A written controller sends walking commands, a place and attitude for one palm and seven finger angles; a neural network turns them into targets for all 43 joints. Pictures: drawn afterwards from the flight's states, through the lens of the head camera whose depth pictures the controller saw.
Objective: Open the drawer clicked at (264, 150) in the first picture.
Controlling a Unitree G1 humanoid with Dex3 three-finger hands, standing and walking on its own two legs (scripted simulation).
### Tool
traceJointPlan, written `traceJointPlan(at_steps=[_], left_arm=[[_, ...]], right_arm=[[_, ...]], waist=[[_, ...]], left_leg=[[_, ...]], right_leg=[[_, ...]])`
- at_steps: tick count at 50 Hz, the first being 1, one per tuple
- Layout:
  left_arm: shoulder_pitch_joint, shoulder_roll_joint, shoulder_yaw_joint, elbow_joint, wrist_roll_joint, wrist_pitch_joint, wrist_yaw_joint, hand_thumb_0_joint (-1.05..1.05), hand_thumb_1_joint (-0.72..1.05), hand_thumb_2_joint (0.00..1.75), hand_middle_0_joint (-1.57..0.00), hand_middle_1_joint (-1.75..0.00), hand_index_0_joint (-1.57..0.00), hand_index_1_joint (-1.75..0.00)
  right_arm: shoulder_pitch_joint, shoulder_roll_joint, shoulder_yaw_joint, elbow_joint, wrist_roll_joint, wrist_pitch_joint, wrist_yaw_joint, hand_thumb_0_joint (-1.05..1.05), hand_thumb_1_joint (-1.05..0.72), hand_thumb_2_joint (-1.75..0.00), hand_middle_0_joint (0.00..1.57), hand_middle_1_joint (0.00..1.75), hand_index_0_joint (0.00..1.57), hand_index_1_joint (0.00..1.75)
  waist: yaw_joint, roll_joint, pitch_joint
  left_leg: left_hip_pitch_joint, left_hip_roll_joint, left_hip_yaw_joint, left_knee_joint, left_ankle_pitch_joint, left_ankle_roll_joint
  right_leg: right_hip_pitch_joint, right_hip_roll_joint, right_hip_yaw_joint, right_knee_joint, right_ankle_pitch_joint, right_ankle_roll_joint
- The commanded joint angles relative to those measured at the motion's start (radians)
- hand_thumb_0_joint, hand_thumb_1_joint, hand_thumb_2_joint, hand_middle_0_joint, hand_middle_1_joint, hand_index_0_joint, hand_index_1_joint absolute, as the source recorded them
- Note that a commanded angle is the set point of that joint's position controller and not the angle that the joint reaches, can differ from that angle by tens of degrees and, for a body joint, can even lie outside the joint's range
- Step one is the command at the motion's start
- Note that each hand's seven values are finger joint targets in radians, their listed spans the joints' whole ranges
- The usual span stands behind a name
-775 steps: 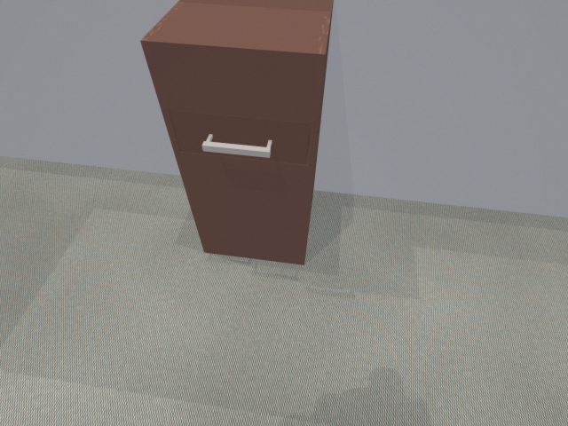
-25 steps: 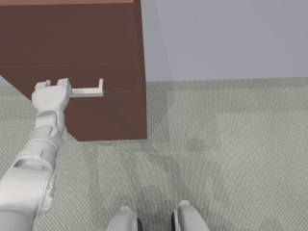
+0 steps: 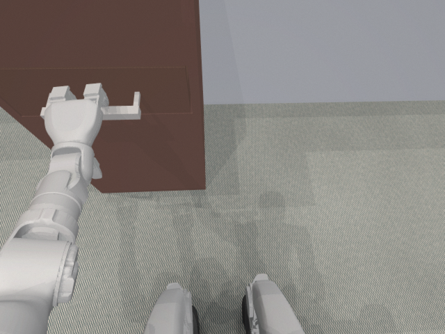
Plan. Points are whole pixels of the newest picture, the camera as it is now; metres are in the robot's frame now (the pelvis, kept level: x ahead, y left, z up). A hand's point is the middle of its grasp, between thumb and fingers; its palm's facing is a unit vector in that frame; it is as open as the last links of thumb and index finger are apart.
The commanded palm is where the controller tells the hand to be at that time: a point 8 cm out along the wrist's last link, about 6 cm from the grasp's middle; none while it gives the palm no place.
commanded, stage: lower the fingers behind the handle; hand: left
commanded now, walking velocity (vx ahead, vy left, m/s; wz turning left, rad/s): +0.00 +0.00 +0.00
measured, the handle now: (93, 105) +0.56 +0.24 -0.03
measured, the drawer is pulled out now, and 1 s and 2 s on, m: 0.00 0.00 0.00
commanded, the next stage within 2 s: lift the fingers back up to retry in 0.86 s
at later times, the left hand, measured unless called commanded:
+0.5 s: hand (84, 134) +0.49 +0.25 -0.02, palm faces +0.02 +0.00 -1.00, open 14.0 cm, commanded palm +0.48 +0.22 +0.00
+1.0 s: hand (82, 132) +0.49 +0.25 -0.02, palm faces -0.05 +0.00 -1.00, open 14.0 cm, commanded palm +0.48 +0.22 +0.00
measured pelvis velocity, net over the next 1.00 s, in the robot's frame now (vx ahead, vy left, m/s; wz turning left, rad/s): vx -0.04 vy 0.00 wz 0.01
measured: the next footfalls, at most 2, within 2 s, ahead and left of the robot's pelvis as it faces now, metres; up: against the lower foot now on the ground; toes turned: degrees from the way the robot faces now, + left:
none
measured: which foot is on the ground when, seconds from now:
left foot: down 0.00-1.00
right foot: down 0.00-1.00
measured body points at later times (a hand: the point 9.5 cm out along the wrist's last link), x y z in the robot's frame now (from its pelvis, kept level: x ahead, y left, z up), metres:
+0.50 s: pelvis -0.02 +0.00 -0.03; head +0.14 +0.01 +0.39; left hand +0.48 +0.24 +0.03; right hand +0.01 -0.28 -0.15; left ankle +0.01 +0.10 -0.64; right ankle +0.04 -0.13 -0.64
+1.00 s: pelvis -0.04 +0.00 -0.04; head +0.12 +0.01 +0.38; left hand +0.49 +0.24 +0.04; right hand -0.02 -0.28 -0.16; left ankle +0.01 +0.10 -0.64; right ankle +0.04 -0.13 -0.64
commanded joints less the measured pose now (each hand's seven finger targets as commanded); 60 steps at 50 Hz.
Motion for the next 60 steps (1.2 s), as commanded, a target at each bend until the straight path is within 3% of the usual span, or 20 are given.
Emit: traceJointPlan(at_steps=[1, 3, 4, 6, 10, 11, 14, 20, 21, 24, 26, 31, 35, 38, 44, 47, 51, 52, 54, 60], left_arm=[[-0.416, 0.294, 0.016, -0.09, -0.034, 0.063, -0.047, 0.0, -0.5, 0.3, -0.3, -1.2, -0.3, -1.2], [-0.415, 0.242, -0.03, -0.047, -0.042, 0.05, -0.097, 0.0, -0.5, 0.3, -0.3, -1.2, -0.3, -1.2], [-0.411, 0.25, -0.031, -0.036, -0.043, 0.035, -0.118, 0.0, -0.5, 0.3, -0.3, -1.2, -0.3, -1.2], [-0.39, 0.263, -0.023, -0.021, -0.043, -0.008, -0.154, 0.0, -0.5, 0.3, -0.3, -1.2, -0.3, -1.2], [-0.341, 0.216, -0.043, 0.0, -0.041, -0.087, -0.189, 0.0, -0.5, 0.3, -0.3, -1.2, -0.3, -1.2], [-0.32, 0.232, -0.032, 0.001, -0.034, -0.103, -0.191, 0.0, -0.5, 0.3, -0.3, -1.2, -0.3, -1.2], [-0.321, 0.185, -0.057, -0.037, -0.031, -0.129, -0.178, 0.0, -0.5, 0.3, -0.3, -1.2, -0.3, -1.2], [-0.353, 0.19, -0.04, -0.036, -0.027, -0.094, -0.124, 0.0, -0.5, 0.3, -0.3, -1.2, -0.3, -1.2], [-0.367, 0.199, -0.044, -0.038, -0.021, -0.082, -0.117, 0.0, -0.5, 0.3, -0.3, -1.2, -0.3, -1.2], [-0.415, 0.2, -0.063, -0.018, -0.022, -0.03, -0.107, 0.0, -0.5, 0.3, -0.3, -1.2, -0.3, -1.2], [-0.444, 0.231, -0.055, -0.015, -0.016, -0.002, -0.11, 0.0, -0.5, 0.3, -0.3, -1.2, -0.3, -1.2], [-0.472, 0.254, -0.063, 0.019, -0.029, 0.042, -0.157, 0.0, -0.5, 0.3, -0.3, -1.2, -0.3, -1.2], [-0.46, 0.286, -0.052, 0.034, -0.044, 0.025, -0.215, 0.0, -0.5, 0.3, -0.3, -1.2, -0.3, -1.2], [-0.43, 0.278, -0.062, 0.026, -0.048, -0.014, -0.25, 0.0, -0.5, 0.3, -0.3, -1.2, -0.3, -1.2], [-0.398, 0.281, -0.05, 0.0, -0.051, -0.08, -0.259, 0.0, -0.5, 0.3, -0.3, -1.2, -0.3, -1.2], [-0.394, 0.281, -0.04, -0.011, -0.054, -0.089, -0.244, 0.0, -0.5, 0.3, -0.3, -1.2, -0.3, -1.2], [-0.469, 0.31, -0.017, -0.092, -0.052, -0.082, -0.205, 0.0, -0.5, 0.3, -0.3, -1.2, -0.3, -1.2], [-0.474, 0.291, -0.028, -0.097, -0.055, -0.072, -0.198, 0.0, -0.5, 0.3, -0.3, -1.2, -0.3, -1.2], [-0.486, 0.336, 0.004, -0.11, -0.054, -0.055, -0.183, 0.0, -0.5, 0.3, -0.3, -1.2, -0.3, -1.2], [-0.55, 0.342, 0.009, -0.186, -0.065, -0.033, -0.17, 0.0, -0.5, 0.3, -0.3, -1.2, -0.3, -1.2]], right_arm=[[0.189, -0.197, -0.054, -0.029, 0.008, -0.013, -0.038, 0.0, -0.9, -0.9, 0.2, 0.3, 0.2, 0.3], [0.195, -0.19, -0.05, -0.026, 0.013, -0.023, -0.047, 0.0, -0.9, -0.9, 0.2, 0.3, 0.2, 0.3], [0.194, -0.19, -0.046, -0.026, 0.014, -0.028, -0.053, 0.0, -0.9, -0.9, 0.2, 0.3, 0.2, 0.3], [0.196, -0.188, -0.041, -0.03, 0.012, -0.036, -0.06, 0.0, -0.9, -0.9, 0.2, 0.3, 0.2, 0.3], [0.195, -0.175, -0.04, -0.047, 0.009, -0.052, -0.062, 0.0, -0.9, -0.9, 0.2, 0.3, 0.2, 0.3], [0.194, -0.176, -0.039, -0.054, 0.01, -0.054, -0.065, 0.0, -0.9, -0.9, 0.2, 0.3, 0.2, 0.3], [0.202, -0.169, -0.049, -0.065, 0.009, -0.064, -0.058, 0.0, -0.9, -0.9, 0.2, 0.3, 0.2, 0.3], [0.221, -0.181, -0.062, -0.057, 0.009, -0.063, -0.044, 0.0, -0.9, -0.9, 0.2, 0.3, 0.2, 0.3], [0.223, -0.184, -0.06, -0.056, 0.009, -0.061, -0.042, 0.0, -0.9, -0.9, 0.2, 0.3, 0.2, 0.3], [0.217, -0.187, -0.054, -0.056, 0.016, -0.059, -0.04, 0.0, -0.9, -0.9, 0.2, 0.3, 0.2, 0.3], [0.22, -0.194, -0.051, -0.056, 0.018, -0.056, -0.042, 0.0, -0.9, -0.9, 0.2, 0.3, 0.2, 0.3], [0.21, -0.194, -0.034, -0.06, 0.026, -0.06, -0.052, 0.0, -0.9, -0.9, 0.2, 0.3, 0.2, 0.3], [0.203, -0.193, -0.021, -0.069, 0.032, -0.072, -0.064, 0.0, -0.9, -0.9, 0.2, 0.3, 0.2, 0.3], [0.203, -0.186, -0.018, -0.083, 0.034, -0.082, -0.071, 0.0, -0.9, -0.9, 0.2, 0.3, 0.2, 0.3], [0.21, -0.186, -0.023, -0.091, 0.035, -0.098, -0.075, 0.0, -0.9, -0.9, 0.2, 0.3, 0.2, 0.3], [0.22, -0.189, -0.028, -0.09, 0.035, -0.098, -0.073, 0.0, -0.9, -0.9, 0.2, 0.3, 0.2, 0.3], [0.244, -0.195, -0.04, -0.079, 0.031, -0.094, -0.067, 0.0, -0.9, -0.9, 0.2, 0.3, 0.2, 0.3], [0.248, -0.193, -0.042, -0.078, 0.032, -0.092, -0.064, 0.0, -0.9, -0.9, 0.2, 0.3, 0.2, 0.3], [0.251, -0.197, -0.04, -0.073, 0.032, -0.085, -0.065, 0.0, -0.9, -0.9, 0.2, 0.3, 0.2, 0.3], [0.246, -0.19, -0.042, -0.061, 0.033, -0.078, -0.067, 0.0, -0.9, -0.9, 0.2, 0.3, 0.2, 0.3]], waist=[[-0.042, 0.0, -0.509], [-0.061, -0.016, -0.442], [-0.063, -0.021, -0.411], [-0.061, -0.013, -0.399], [-0.061, -0.022, -0.334], [-0.051, -0.025, -0.331], [-0.051, 0.008, -0.384], [-0.06, -0.002, -0.429], [-0.058, 0.031, -0.441], [-0.075, 0.006, -0.414], [-0.075, 0.031, -0.454], [-0.088, 0.011, -0.414], [-0.087, -0.027, -0.384], [-0.078, -0.015, -0.37], [-0.074, -0.022, -0.356], [-0.071, -0.015, -0.373], [-0.067, 0.05, -0.482], [-0.069, 0.046, -0.488], [-0.059, 0.038, -0.5], [-0.06, 0.076, -0.546]], left_leg=[[0.372, -0.039, -0.055, -0.168, 0.334, 0.002], [0.349, -0.038, -0.058, -0.17, 0.295, 0.006], [0.328, -0.038, -0.058, -0.166, 0.274, 0.009], [0.303, -0.038, -0.057, -0.151, 0.264, 0.012], [0.239, -0.036, -0.057, -0.117, 0.242, 0.014], [0.216, -0.037, -0.054, -0.104, 0.244, 0.014], [0.221, -0.037, -0.057, -0.076, 0.262, 0.01], [0.222, -0.031, -0.072, -0.043, 0.274, 0.005], [0.223, -0.032, -0.072, -0.042, 0.267, 0.002], [0.188, -0.034, -0.07, -0.051, 0.191, 0.005], [0.209, -0.035, -0.074, -0.056, 0.179, 0.003], [0.168, -0.038, -0.065, -0.07, 0.108, 0.011], [0.105, -0.04, -0.058, -0.066, 0.067, 0.019], [0.078, -0.043, -0.054, -0.058, 0.056, 0.021], [0.045, -0.04, -0.055, -0.038, 0.035, 0.021], [0.065, -0.039, -0.062, -0.037, 0.054, 0.019], [0.178, -0.034, -0.084, -0.052, 0.124, 0.008], [0.201, -0.034, -0.091, -0.063, 0.124, 0.007], [0.225, -0.034, -0.092, -0.081, 0.143, 0.005], [0.376, -0.029, -0.11, -0.147, 0.198, -0.004]], right_leg=[[0.296, 0.047, -0.017, -0.158, 0.247, -0.033], [0.257, 0.048, -0.021, -0.167, 0.208, -0.035], [0.242, 0.047, -0.019, -0.168, 0.192, -0.035], [0.217, 0.045, -0.015, -0.153, 0.183, -0.038], [0.155, 0.046, -0.018, -0.123, 0.158, -0.047], [0.15, 0.045, -0.016, -0.108, 0.163, -0.048], [0.113, 0.045, -0.019, -0.079, 0.167, -0.053], [0.058, 0.045, -0.028, -0.043, 0.154, -0.051], [0.054, 0.045, -0.028, -0.038, 0.148, -0.051], [0.052, 0.044, -0.029, -0.051, 0.098, -0.048], [0.051, 0.044, -0.027, -0.049, 0.088, -0.046], [0.072, 0.042, -0.025, -0.066, 0.048, -0.04], [0.099, 0.039, -0.015, -0.069, 0.023, -0.039], [0.095, 0.038, -0.012, -0.063, 0.014, -0.04], [0.055, 0.038, -0.009, -0.046, -0.01, -0.043], [0.036, 0.038, -0.015, -0.034, 0.0, -0.045], [0.04, 0.039, -0.021, -0.03, 0.045, -0.044], [0.044, 0.042, -0.026, -0.04, 0.043, -0.043], [0.081, 0.043, -0.025, -0.056, 0.059, -0.041], [0.132, 0.046, -0.03, -0.115, 0.095, -0.039]])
